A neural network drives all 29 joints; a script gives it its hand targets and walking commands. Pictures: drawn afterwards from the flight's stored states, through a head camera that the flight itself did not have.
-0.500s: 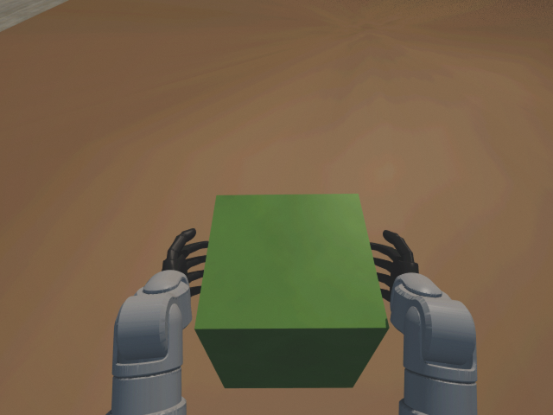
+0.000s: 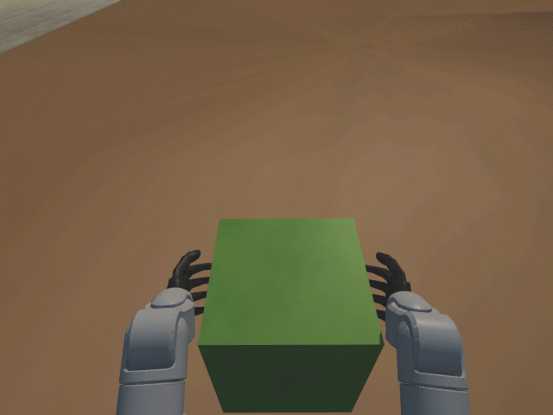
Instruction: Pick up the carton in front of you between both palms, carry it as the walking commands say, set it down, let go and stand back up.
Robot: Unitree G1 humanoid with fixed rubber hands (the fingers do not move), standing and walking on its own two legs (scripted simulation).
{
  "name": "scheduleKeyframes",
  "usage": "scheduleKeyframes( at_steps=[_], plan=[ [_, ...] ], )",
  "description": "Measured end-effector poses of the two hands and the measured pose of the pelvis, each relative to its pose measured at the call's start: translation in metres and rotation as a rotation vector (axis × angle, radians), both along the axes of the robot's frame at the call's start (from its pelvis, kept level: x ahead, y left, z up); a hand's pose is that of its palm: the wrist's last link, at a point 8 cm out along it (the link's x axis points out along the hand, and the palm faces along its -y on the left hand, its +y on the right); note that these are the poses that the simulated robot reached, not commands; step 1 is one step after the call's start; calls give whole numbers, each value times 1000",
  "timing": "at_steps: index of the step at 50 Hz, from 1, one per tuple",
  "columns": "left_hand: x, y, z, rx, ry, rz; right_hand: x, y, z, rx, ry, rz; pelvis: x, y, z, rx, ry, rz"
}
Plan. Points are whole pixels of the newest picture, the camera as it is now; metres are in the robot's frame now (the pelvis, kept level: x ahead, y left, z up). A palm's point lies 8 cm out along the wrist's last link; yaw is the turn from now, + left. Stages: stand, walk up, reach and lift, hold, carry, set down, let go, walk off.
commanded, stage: carry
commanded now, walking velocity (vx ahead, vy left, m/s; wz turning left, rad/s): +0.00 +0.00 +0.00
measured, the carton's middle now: (286, 317) +0.28 +0.00 -0.01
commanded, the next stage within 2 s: hold in 1.20 s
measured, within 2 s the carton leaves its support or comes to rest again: neither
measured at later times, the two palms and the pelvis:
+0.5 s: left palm (181, 315) +0.25 +0.15 +0.04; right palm (387, 319) +0.25 -0.15 +0.04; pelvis -0.04 +0.00 +0.00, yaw +0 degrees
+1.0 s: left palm (173, 317) +0.25 +0.16 +0.04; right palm (381, 319) +0.25 -0.14 +0.04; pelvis -0.03 +0.01 +0.00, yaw +0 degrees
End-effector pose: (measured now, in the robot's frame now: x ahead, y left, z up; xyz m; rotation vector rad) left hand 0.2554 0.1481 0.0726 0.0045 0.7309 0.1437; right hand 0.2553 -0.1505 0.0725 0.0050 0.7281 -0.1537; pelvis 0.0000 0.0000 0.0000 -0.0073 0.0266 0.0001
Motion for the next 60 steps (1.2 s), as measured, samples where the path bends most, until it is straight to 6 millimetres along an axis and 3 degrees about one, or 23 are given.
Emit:
scheduleKeyframes(
  at_steps=[12,23,60],
  plan=[
    [-14,4,-17,36,-11,-18,-13,5,-18,-37,-12,34,-21,3,2,7,-10,-2],
    [-4,4,-36,58,-35,-36,-4,5,-37,-55,-35,45,-34,4,2,12,-7,-2],
    [-8,18,-33,47,-59,-23,-6,18,-34,-49,-60,40,-36,16,0,5,-8,3]
  ],
)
